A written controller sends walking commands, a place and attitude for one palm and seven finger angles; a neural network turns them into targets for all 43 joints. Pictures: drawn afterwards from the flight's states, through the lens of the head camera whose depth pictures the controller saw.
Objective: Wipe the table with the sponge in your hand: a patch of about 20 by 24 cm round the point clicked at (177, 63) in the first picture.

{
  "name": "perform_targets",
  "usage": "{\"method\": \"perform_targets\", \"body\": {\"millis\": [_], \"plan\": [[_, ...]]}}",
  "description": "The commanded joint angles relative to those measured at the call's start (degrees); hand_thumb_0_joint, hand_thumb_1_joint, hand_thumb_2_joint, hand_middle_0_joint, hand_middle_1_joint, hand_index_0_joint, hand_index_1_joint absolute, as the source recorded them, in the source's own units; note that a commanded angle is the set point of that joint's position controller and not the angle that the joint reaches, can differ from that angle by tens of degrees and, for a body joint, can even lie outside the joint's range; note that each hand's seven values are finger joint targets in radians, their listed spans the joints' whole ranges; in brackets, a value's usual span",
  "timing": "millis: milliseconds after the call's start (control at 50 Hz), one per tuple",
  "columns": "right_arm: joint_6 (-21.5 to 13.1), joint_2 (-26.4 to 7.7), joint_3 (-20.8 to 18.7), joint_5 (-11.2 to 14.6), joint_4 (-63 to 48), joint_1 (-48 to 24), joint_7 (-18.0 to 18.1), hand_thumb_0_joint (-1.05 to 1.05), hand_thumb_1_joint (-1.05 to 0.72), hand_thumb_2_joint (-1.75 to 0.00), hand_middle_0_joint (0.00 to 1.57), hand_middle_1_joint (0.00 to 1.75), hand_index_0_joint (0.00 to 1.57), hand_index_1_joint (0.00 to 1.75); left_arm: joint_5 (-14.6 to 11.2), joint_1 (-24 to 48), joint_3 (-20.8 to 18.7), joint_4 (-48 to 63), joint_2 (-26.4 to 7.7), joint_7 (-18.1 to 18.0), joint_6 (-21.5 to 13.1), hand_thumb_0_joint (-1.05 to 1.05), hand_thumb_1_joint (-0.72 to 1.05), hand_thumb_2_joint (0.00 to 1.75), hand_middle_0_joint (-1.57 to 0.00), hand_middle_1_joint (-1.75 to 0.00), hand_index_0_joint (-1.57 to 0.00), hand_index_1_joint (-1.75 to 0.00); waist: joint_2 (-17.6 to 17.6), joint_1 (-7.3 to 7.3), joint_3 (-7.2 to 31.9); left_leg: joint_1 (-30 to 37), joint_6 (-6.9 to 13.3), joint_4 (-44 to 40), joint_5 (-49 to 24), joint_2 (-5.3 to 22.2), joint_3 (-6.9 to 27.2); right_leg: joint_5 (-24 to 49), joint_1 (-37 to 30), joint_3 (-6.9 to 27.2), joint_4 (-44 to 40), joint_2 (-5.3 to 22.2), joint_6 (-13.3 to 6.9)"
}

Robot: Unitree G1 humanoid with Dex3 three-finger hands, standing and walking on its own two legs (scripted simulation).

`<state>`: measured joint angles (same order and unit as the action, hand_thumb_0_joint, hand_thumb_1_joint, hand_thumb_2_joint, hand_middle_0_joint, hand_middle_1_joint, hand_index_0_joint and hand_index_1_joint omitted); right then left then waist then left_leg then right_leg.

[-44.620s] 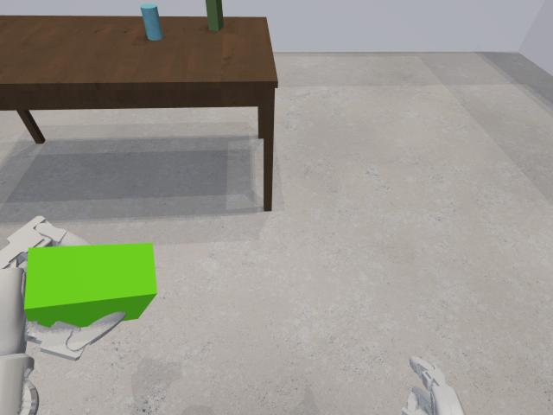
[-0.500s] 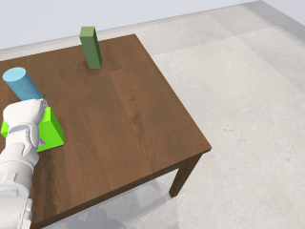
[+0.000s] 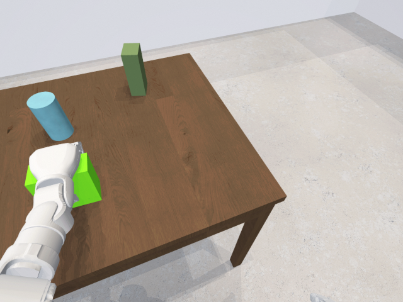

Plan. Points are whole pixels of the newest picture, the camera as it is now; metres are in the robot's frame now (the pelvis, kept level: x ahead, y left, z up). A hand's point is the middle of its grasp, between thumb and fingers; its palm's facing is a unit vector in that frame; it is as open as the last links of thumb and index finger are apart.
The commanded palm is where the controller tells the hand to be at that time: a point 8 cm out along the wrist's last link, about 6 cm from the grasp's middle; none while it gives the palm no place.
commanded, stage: wipe back along the first lane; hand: left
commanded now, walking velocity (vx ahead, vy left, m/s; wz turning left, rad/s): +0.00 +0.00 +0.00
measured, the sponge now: (70, 188) +0.35 +0.33 -0.02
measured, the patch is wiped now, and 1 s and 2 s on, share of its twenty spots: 1.00 1.00 1.00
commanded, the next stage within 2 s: lift the sponge slowly off the table in 0.94 s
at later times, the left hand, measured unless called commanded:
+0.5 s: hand (69, 200) +0.30 +0.29 +0.02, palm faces -0.05 -0.04 -1.00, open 10.0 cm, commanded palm +0.26 +0.27 +0.05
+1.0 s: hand (74, 223) +0.25 +0.27 +0.01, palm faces -0.04 -0.05 -1.00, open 10.0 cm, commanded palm +0.22 +0.25 +0.04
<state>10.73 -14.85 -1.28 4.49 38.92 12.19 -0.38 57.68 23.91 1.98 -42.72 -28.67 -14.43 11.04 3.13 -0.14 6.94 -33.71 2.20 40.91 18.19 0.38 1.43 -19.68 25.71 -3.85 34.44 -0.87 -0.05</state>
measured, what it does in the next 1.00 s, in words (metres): stands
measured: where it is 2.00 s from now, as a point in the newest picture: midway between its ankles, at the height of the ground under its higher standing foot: outside the picture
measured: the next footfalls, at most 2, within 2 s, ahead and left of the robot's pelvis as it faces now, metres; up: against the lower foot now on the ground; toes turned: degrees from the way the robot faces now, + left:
none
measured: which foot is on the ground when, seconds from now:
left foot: down 0.00-1.00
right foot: down 0.00-1.00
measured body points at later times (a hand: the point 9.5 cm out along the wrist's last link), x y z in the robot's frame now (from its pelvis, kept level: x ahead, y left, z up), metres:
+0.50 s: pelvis +0.01 -0.01 +0.00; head +0.02 -0.02 +0.45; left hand +0.30 +0.29 +0.07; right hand +0.19 -0.25 -0.10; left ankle +0.02 +0.09 -0.72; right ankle -0.03 -0.13 -0.72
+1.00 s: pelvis +0.00 -0.02 +0.00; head +0.01 -0.04 +0.45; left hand +0.25 +0.26 +0.07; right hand +0.19 -0.26 -0.10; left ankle +0.02 +0.09 -0.72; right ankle -0.03 -0.13 -0.72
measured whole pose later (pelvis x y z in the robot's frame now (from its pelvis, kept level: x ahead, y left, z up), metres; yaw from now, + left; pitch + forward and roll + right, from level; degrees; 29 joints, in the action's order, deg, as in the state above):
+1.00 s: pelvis +0.00 -0.02 +0.00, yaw +0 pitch +5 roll -2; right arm 8.0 -15.2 -0.9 4.4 36.4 7.9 -0.5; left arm 56.3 -3.6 5.2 -14.3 -22.1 -15.1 17.2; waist 4.8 -3.5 6.4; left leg -24.9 0.7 38.0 18.1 0.6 1.4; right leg -20.8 18.2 -3.6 34.0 -1.1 -1.2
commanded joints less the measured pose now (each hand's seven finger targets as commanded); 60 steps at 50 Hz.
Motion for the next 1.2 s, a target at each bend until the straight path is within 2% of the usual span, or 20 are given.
{"method": "perform_targets", "body": {"millis": [0, 60, 160, 260, 300, 460, 520, 560, 600, 660, 700, 760, 800, 940, 960, 980, 1040, 1060, 1080, 1180], "plan": [[-1.8, -8.9, -3.1, -0.4, -7.4, -2.9, 0.2, 0.0, -0.9, -0.9, 0.2, 0.3, 0.2, 0.3, -1.1, 1.4, 0.1, 6.0, -4.4, 1.4, 0.3, 0.0, 0.1, 1.3, -1.2, -1.6, -1.2, -1.6, -1.6, -0.17, 13.2, 15.2, 0.6, -4.8, -17.3, -0.7, 1.9, 14.9, -1.5, -0.7, -3.4, -3.3, -4.1], [-2.1, -8.6, -2.9, 0.0, -8.4, -4.7, -0.1, 0.0, -0.9, -0.9, 0.2, 0.3, 0.2, 0.3, -2.3, -1.6, 0.3, 10.2, -2.9, 1.7, 1.1, 0.0, 0.1, 1.3, -1.2, -1.6, -1.2, -1.6, -2.3, -0.53, 13.2, 15.2, 0.6, -5.0, -19.3, -0.7, 1.9, 17.7, -3.5, -0.7, -3.3, -3.1, -4.1], [-2.3, -8.8, -2.5, 0.2, -9.0, -6.6, 0.2, 0.0, -0.9, -0.9, 0.2, 0.3, 0.2, 0.3, -3.2, -5.8, -2.2, 13.8, -5.3, 1.7, 3.4, 0.0, 0.1, 1.3, -1.2, -1.6, -1.2, -1.6, -3.3, -1.29, 9.8, 14.1, 0.7, -6.4, -16.5, -1.0, 1.6, 16.7, -5.2, -0.4, -4.5, -3.0, -3.9], [-2.8, -8.4, -2.2, 0.2, -9.5, -7.4, 0.0, 0.0, -0.9, -0.9, 0.2, 0.3, 0.2, 0.3, -2.4, -8.3, -0.6, 16.8, -3.8, 2.4, 4.6, 0.0, 0.1, 1.3, -1.2, -1.6, -1.2, -1.6, -1.4, -1.68, 8.8, 15.7, 0.5, -6.9, -17.6, -1.1, 2.0, 16.3, -5.2, -0.8, -4.4, -3.0, -4.2], [-3.2, -7.9, -2.3, 0.0, -10.0, -7.3, -0.2, 0.0, -0.9, -0.9, 0.2, 0.3, 0.2, 0.3, -2.3, -11.3, 2.5, 18.3, -0.1, 2.6, 4.4, 0.0, 0.1, 1.3, -1.2, -1.6, -1.2, -1.6, -1.7, -1.34, 8.8, 16.6, 0.6, -6.2, -18.3, -1.2, 1.8, 17.1, -4.9, -1.0, -4.2, -3.1, -4.1], [-3.7, -8.0, -2.2, -0.1, -10.5, -9.4, -0.1, 0.0, -0.9, -0.9, 0.2, 0.3, 0.2, 0.3, -2.6, -16.3, -0.3, 22.5, -2.0, 2.0, 4.9, 0.0, 0.1, 1.3, -1.2, -1.6, -1.2, -1.6, -2.9, -2.28, 7.6, 15.9, 0.5, -6.6, -17.6, -1.4, 1.4, 18.7, -6.5, -0.2, -4.4, -2.9, -4.1], [-4.0, -7.4, -2.1, -0.1, -10.8, -9.9, -0.2, 0.0, -0.9, -0.9, 0.2, 0.3, 0.2, 0.3, -2.4, -17.1, 3.4, 24.2, 1.9, 2.1, 5.3, 0.0, 0.1, 1.3, -1.2, -1.6, -1.2, -1.6, -2.9, -1.85, 7.7, 16.5, 0.6, -6.2, -17.6, -1.7, 1.2, 19.6, -6.2, -0.3, -4.3, -2.8, -3.9], [-4.0, -7.8, -2.0, -0.2, -10.7, -10.2, 0.0, 0.0, -0.9, -0.9, 0.2, 0.3, 0.2, 0.3, -2.5, -18.9, 0.1, 24.1, -1.4, 1.8, 5.5, 0.0, 0.1, 1.3, -1.2, -1.6, -1.2, -1.6, -3.1, -2.5, 7.0, 15.7, 0.5, -6.5, -17.0, -1.6, 1.2, 19.4, -7.0, 0.1, -4.3, -2.8, -4.0], [-4.2, -7.3, -2.0, -0.2, -11.0, -10.3, 0.0, 0.0, -0.9, -0.9, 0.2, 0.3, 0.2, 0.3, -2.8, -19.4, 2.5, 25.3, 1.4, 2.0, 5.6, 0.0, 0.1, 1.3, -1.2, -1.6, -1.2, -1.6, -4.4, -2.1, 6.9, 15.8, 0.7, -6.2, -16.8, -1.9, 0.8, 20.2, -7.2, 0.0, -4.3, -2.7, -3.8], [-4.4, -7.7, -1.9, -0.3, -10.8, -10.7, 0.1, 0.0, -0.9, -0.9, 0.2, 0.3, 0.2, 0.3, -2.8, -22.2, -0.7, 25.9, -1.7, 1.8, 5.3, 0.0, 0.1, 1.3, -1.2, -1.6, -1.2, -1.6, -4.5, -2.92, 7.4, 15.5, 0.6, -6.3, -17.4, -2.0, 0.6, 22.8, -8.9, 0.9, -4.3, -2.5, -3.9], [-4.7, -6.9, -1.8, -0.2, -11.7, -11.3, -0.1, 0.0, -0.9, -0.9, 0.2, 0.3, 0.2, 0.3, -3.1, -24.3, 3.1, 28.2, 2.8, 1.9, 5.2, 0.0, 0.1, 1.3, -1.2, -1.6, -1.2, -1.6, -3.8, -2.69, 6.6, 15.5, 0.7, -6.2, -17.0, -2.1, 0.2, 22.7, -8.5, 0.6, -4.4, -2.4, -3.6], [-4.8, -7.2, -1.9, -0.3, -11.3, -11.7, -0.1, 0.0, -0.9, -0.9, 0.2, 0.3, 0.2, 0.3, -3.2, -26.5, -0.3, 28.4, -0.5, 1.5, 5.4, 0.0, 0.1, 1.3, -1.2, -1.6, -1.2, -1.6, -4.1, -3.44, 5.8, 14.9, 0.5, -6.8, -15.9, -2.0, 0.5, 21.6, -8.8, 1.1, -4.6, -2.4, -3.8], [-4.9, -6.9, -1.8, -0.2, -11.7, -11.9, 0.0, 0.0, -0.9, -0.9, 0.2, 0.3, 0.2, 0.3, -3.2, -24.5, 3.3, 29.9, 2.8, 1.7, 5.7, 0.0, 0.1, 1.3, -1.2, -1.6, -1.2, -1.6, -4.4, -2.47, 4.7, 14.9, 0.8, -6.9, -14.0, -2.1, 0.3, 19.1, -7.5, 0.7, -4.9, -2.5, -3.6], [-5.4, -6.7, -1.9, -0.2, -12.1, -12.6, 0.1, 0.0, -0.9, -0.9, 0.2, 0.3, 0.2, 0.3, -3.4, -28.5, 3.9, 31.2, 3.7, 1.6, 6.0, 0.0, 0.1, 1.3, -1.2, -1.6, -1.2, -1.6, -5.5, -3.4, 5.2, 15.0, 0.9, -6.9, -13.2, -2.3, 0.0, 18.9, -8.3, 1.4, -5.1, -2.4, -3.6], [-5.4, -6.8, -2.0, -0.2, -11.9, -13.2, 0.1, 0.0, -0.9, -0.9, 0.2, 0.3, 0.2, 0.3, -3.6, -29.9, 1.5, 31.3, 1.7, 1.3, 6.0, 0.0, 0.1, 1.3, -1.2, -1.6, -1.2, -1.6, -4.8, -4.04, 4.8, 14.8, 0.7, -7.4, -12.7, -2.1, 0.4, 17.7, -8.4, 1.6, -5.2, -2.5, -3.8], [-5.5, -6.5, -1.6, -0.1, -12.2, -13.3, 0.1, 0.0, -0.9, -0.9, 0.2, 0.3, 0.2, 0.3, -3.7, -29.4, 4.1, 31.9, 4.1, 1.5, 6.1, 0.0, 0.1, 1.3, -1.2, -1.6, -1.2, -1.6, -5.2, -3.63, 5.1, 15.0, 0.9, -7.3, -13.0, -2.4, 0.4, 18.4, -8.6, 1.1, -5.0, -2.4, -3.6], [-5.4, -6.6, -1.7, -0.2, -11.9, -13.3, 0.4, 0.0, -0.9, -0.9, 0.2, 0.3, 0.2, 0.3, -3.0, -24.9, 4.6, 32.3, 3.9, 1.4, 6.6, 0.0, 0.1, 1.3, -1.2, -1.6, -1.2, -1.6, -4.4, -2.85, 3.2, 14.9, 0.9, -7.6, -10.9, -2.2, 0.3, 15.1, -6.5, 1.3, -5.4, -2.4, -3.6], [-5.4, -6.8, -1.9, -0.2, -11.6, -13.6, 0.5, 0.0, -0.9, -0.9, 0.2, 0.3, 0.2, 0.3, -2.9, -24.1, 2.2, 32.7, 1.4, 1.1, 6.7, 0.0, 0.1, 1.3, -1.2, -1.6, -1.2, -1.6, -3.5, -3.46, 3.7, 15.4, 0.8, -7.9, -10.8, -2.1, 0.6, 14.1, -6.8, 1.7, -5.5, -2.6, -3.9], [-5.5, -6.5, -1.7, -0.1, -11.8, -13.8, 0.6, 0.0, -0.9, -0.9, 0.2, 0.3, 0.2, 0.3, -2.8, -22.5, 4.1, 33.7, 3.0, 1.2, 6.8, 0.0, 0.1, 1.3, -1.2, -1.6, -1.2, -1.6, -4.0, -3.19, 5.2, 16.2, 1.0, -7.6, -11.0, -2.4, 0.7, 14.4, -7.2, 1.2, -5.5, -2.5, -3.6], [-5.8, -6.5, -1.6, -0.3, -11.2, -13.8, 1.3, 0.0, -0.9, -0.9, 0.2, 0.3, 0.2, 0.3, -2.5, -17.4, 3.0, 34.6, 1.0, 1.5, 6.2, 0.0, 0.1, 1.3, -1.2, -1.6, -1.2, -1.6, -3.8, -2.88, 6.3, 17.6, 1.3, -7.8, -11.2, -2.6, 0.7, 14.6, -8.0, 1.8, -6.0, -2.4, -3.7]]}}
